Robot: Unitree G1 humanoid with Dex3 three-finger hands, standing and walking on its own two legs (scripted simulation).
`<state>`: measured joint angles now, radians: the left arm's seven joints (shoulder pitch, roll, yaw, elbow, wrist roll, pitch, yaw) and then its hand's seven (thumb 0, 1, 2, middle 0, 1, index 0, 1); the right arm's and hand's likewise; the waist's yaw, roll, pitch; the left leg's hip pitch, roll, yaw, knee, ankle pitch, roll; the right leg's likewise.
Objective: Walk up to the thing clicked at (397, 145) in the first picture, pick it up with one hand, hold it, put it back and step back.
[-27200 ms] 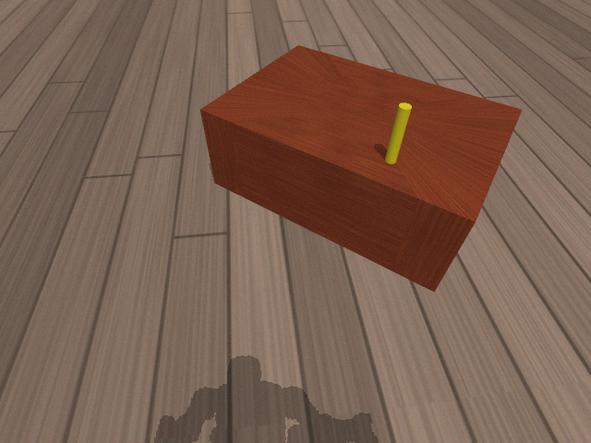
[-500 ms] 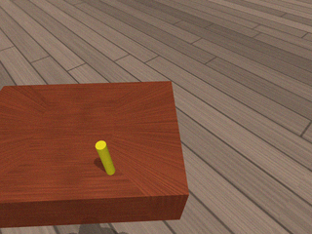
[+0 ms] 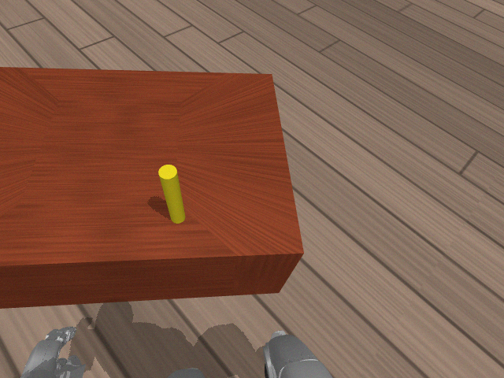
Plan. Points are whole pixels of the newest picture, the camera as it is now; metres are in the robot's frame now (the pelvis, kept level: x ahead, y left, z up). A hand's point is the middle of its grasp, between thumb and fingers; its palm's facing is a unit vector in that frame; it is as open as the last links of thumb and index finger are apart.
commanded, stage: step back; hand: left
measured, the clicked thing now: (173, 197) +0.54 +0.16 -0.23
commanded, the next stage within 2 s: none
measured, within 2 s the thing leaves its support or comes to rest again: neither
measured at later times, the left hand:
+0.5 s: hand out of the picture +0.01 +0.24 -0.13, palm faces -0.10 -0.91 -0.40, open 7.3 cm
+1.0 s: hand out of the picture -0.15 +0.25 -0.15, palm faces -0.10 -0.92 -0.39, open 7.3 cm
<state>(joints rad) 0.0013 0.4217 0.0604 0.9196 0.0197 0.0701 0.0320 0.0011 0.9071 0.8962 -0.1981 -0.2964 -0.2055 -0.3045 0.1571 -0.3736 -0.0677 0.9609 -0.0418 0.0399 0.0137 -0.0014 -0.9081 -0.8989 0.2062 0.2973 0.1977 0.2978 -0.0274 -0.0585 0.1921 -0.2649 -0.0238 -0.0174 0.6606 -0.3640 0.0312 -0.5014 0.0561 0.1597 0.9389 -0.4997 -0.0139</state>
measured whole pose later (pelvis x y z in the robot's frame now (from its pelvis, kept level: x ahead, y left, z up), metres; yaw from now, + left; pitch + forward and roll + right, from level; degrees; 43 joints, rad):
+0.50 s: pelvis -0.10 -0.01 +0.01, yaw -6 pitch -2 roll +2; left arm 0.17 0.35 0.06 0.84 0.03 0.04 0.00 0.00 0.90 0.90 -0.20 -0.30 -0.21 -0.30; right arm 0.12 -0.39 -0.05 0.87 0.01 0.05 -0.02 0.00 -0.91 -0.90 0.21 0.30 0.20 0.30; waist 0.02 0.01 0.17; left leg -0.45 -0.10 -0.11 1.10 -0.51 0.00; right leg -0.27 0.02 0.06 0.62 -0.31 -0.03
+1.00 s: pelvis -0.25 -0.02 +0.00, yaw -6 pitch -2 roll -1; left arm 0.20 0.41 0.09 0.83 0.03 0.07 0.00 0.00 0.91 0.90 -0.20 -0.30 -0.21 -0.30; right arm 0.14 -0.37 -0.05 0.81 -0.04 0.02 -0.01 0.00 -0.90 -0.90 0.21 0.30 0.20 0.30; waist 0.02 -0.03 0.17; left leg -0.36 0.06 0.00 0.60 -0.20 0.00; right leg -0.33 0.05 0.12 0.96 -0.51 0.02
